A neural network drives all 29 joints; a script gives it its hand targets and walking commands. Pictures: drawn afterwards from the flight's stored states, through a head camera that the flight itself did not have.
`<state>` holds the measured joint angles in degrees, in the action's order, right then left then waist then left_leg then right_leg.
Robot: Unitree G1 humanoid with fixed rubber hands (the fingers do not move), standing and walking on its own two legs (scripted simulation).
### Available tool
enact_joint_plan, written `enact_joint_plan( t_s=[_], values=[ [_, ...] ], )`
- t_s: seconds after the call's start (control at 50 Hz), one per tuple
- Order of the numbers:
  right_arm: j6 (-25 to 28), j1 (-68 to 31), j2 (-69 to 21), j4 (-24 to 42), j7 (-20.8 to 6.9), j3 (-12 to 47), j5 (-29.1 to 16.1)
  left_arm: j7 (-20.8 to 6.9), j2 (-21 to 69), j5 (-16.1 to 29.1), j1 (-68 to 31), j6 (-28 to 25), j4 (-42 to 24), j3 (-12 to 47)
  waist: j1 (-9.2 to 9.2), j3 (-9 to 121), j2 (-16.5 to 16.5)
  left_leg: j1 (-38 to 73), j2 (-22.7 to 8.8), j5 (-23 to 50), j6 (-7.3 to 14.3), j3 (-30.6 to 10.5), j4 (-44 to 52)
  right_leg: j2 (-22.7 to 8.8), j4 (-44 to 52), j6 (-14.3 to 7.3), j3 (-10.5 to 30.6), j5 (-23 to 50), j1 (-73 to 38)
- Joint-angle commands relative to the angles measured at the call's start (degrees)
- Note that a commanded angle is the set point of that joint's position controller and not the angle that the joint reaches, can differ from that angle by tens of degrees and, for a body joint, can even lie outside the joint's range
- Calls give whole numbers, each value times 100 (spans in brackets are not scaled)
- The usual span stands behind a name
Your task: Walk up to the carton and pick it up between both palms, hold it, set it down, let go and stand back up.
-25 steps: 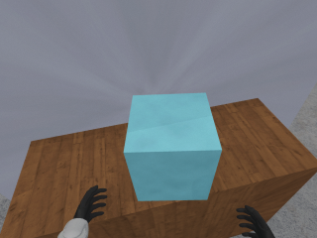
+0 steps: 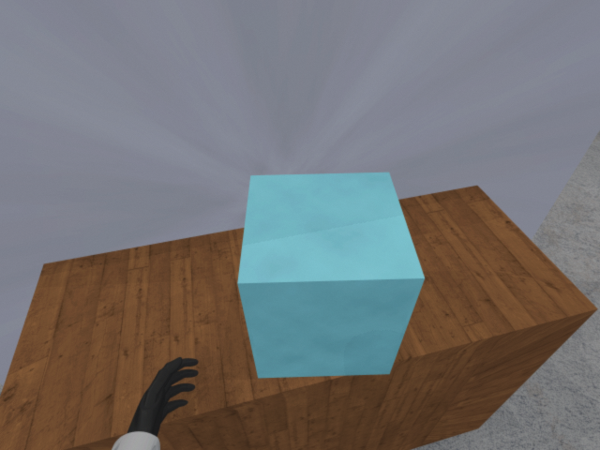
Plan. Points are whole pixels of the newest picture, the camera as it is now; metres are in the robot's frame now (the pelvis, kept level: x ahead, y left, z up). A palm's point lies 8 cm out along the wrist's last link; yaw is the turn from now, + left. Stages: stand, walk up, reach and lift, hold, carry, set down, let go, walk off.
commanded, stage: stand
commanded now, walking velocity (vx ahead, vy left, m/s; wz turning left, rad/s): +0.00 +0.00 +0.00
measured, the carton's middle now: (322, 277) +0.38 -0.02 +0.02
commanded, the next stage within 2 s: none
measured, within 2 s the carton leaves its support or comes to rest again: neither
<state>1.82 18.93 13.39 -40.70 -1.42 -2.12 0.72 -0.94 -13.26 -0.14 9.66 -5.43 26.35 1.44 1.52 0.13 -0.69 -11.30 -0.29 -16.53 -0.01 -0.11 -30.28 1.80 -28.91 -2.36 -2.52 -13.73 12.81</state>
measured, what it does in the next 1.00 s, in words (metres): stands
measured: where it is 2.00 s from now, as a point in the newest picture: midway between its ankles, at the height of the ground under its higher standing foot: outside the picture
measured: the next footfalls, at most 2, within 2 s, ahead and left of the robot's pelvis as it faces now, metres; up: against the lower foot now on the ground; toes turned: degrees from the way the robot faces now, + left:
none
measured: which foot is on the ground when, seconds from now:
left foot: down 0.00-1.00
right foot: down 0.00-1.00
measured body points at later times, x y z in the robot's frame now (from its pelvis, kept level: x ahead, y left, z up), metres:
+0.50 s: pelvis -0.01 +0.01 +0.00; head -0.02 +0.01 +0.45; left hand +0.22 +0.22 -0.04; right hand +0.08 -0.25 -0.11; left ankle +0.00 +0.12 -0.74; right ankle +0.02 -0.09 -0.74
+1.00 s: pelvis -0.01 +0.00 +0.00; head -0.03 +0.01 +0.45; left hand +0.21 +0.22 -0.04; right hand +0.10 -0.26 -0.10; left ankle +0.00 +0.12 -0.74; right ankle +0.02 -0.09 -0.74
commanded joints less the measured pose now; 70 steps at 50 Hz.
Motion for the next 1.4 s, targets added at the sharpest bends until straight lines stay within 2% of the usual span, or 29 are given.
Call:
enact_joint_plan(
  t_s=[0.0, 0.6, 0.62, 0.7, 0.74, 0.78, 0.82, 0.84, 0.86, 0.88, 0.9, 0.94, 0.96, 1.0, 1.04, 1.08, 1.12, 1.16, 1.2, 1.22, 1.24, 1.26, 1.28, 1.38],
  values=[
    [111, -107, 821, 549, 25, -193, -15, 171, -887, -68, 284, 267, 98, -438, -159, -282, -134, -714, -485, 274, 136, -647, 660, -766, 613, 16, 845, 303, -241],
    [45, -154, 789, 554, 9, -149, -32, 205, -866, -57, 285, 264, 154, -398, -133, -294, -148, -652, -514, 178, 168, -641, 677, -775, 550, 16, 931, 206, -77],
    [59, -151, 866, 694, 20, -101, -92, 164, -1042, -112, 395, 286, 126, -489, -170, -169, -94, -542, -513, 321, 194, -714, 571, -798, 505, 0, 861, 72, -243],
    [64, -286, 950, 824, 31, -118, -74, 122, -977, -71, 305, 330, 105, -464, -152, -127, -311, -390, -512, 492, 194, -735, 414, -826, 565, -12, 850, 16, -100],
    [53, -167, 966, 852, 46, -99, -65, 114, -1017, -81, 299, 349, 51, -468, -115, -294, -56, -516, -502, 515, 186, -743, 414, -834, 522, -19, 852, 37, -147],
    [44, -221, 982, 913, 54, -100, -47, 109, -1042, -31, 249, 373, 1, -463, -137, -628, -61, -748, -504, 515, 177, -791, 472, -838, 501, -23, 849, -81, -44],
    [26, -243, 1022, 948, 52, -90, -52, 93, -1082, -50, 354, 378, 22, -460, -166, -405, 83, -552, -495, 587, 190, -786, 391, -850, 515, -28, 813, 35, -125],
    [23, -175, 982, 935, 42, -88, -57, 99, -1138, -68, 346, 377, 8, -460, -149, -427, -105, -487, -477, 576, 151, -784, 414, -836, 537, -16, 820, 42, -84],
    [22, -150, 997, 932, 54, -71, -69, 101, -1132, -60, 332, 376, 11, -461, -142, -423, -161, -493, -477, 638, 159, -782, 404, -838, 528, -14, 821, 121, -111],
    [14, -104, 1020, 963, 68, -57, -56, 94, -1112, -59, 326, 386, 26, -460, -119, -385, -104, -536, -469, 527, 150, -781, 395, -842, 527, -17, 783, 13, -205],
    [7, -249, 1058, 949, 72, -89, -41, 100, -1079, -28, 339, 391, 19, -431, -192, -503, -23, -604, -439, 482, 150, -797, 426, -846, 572, -7, 799, -13, -111],
    [2, -244, 1049, 1001, 64, -69, -47, 100, -1123, -30, 265, 408, 24, -425, -145, -368, -139, -606, -429, 468, 144, -799, 432, -859, 548, -12, 788, -70, -203],
    [-4, -360, 1091, 1056, 56, -97, -20, 96, -1080, -26, 294, 411, -2, -403, -183, -353, -11, -532, -437, 503, 156, -794, 361, -867, 540, -17, 814, -34, -156],
    [-20, -240, 1097, 1086, 49, -93, -43, 104, -1174, -58, 232, 411, -5, -431, -107, -429, 59, -594, -430, 487, 134, -806, 322, -885, 520, -43, 824, 8, -188],
    [-21, -173, 1053, 1086, 56, -56, -40, 98, -1174, -45, 284, 407, -29, -434, -131, -421, -34, -558, -442, 608, 161, -844, 314, -921, 494, -42, 803, 69, -197],
    [-31, -271, 1107, 1141, 56, -70, -41, 104, -1241, -23, 239, 421, -48, -427, -144, -396, -281, -521, -424, 490, 127, -850, 368, -888, 555, -8, 771, -22, -151],
    [-36, -380, 1165, 1121, 59, -95, -29, 88, -1161, 1, 308, 429, -27, -389, -201, -383, -4, -531, -406, 516, 117, -845, 366, -901, 572, -8, 764, 3, -161],
    [-31, -269, 1128, 1143, 67, -72, -51, 100, -1235, -23, 304, 432, -30, -415, -175, -260, -131, -501, -415, 568, 119, -867, 367, -949, 555, -24, 791, 100, -299],
    [-36, -409, 1161, 1179, 47, -81, -54, 89, -1228, -10, 197, 437, -16, -412, -167, -359, 33, -558, -417, 436, 131, -876, 377, -923, 568, -32, 757, -78, -219],
    [-27, -345, 1107, 1197, 46, -65, -54, 84, -1232, -28, 229, 436, -26, -405, -156, -223, -58, -467, -430, 534, 145, -886, 361, -934, 510, -32, 748, 28, -314],
    [-36, -383, 1151, 1201, 41, -62, -59, 79, -1257, -7, 287, 422, -38, -402, -212, -378, -11, -528, -421, 517, 133, -887, 374, -933, 564, -25, 778, -57, -179],
    [-29, -348, 1174, 1206, 45, -86, -58, 79, -1231, -3, 219, 428, 0, -386, -163, -390, 25, -524, -416, 505, 137, -912, 389, -913, 539, -34, 764, -146, -207],
    [-26, -358, 1155, 1192, 50, -65, -73, 84, -1255, -20, 212, 425, 16, -421, -169, -355, -208, -556, -422, 479, 135, -930, 357, -947, 597, -25, 761, -76, -291],
    [-20, -440, 1243, 1252, 44, -68, -74, 56, -1257, 6, 187, 432, 3, -412, -204, -365, 12, -580, -435, 523, 173, -972, 408, -933, 499, -30, 718, -44, -315]
  ],
)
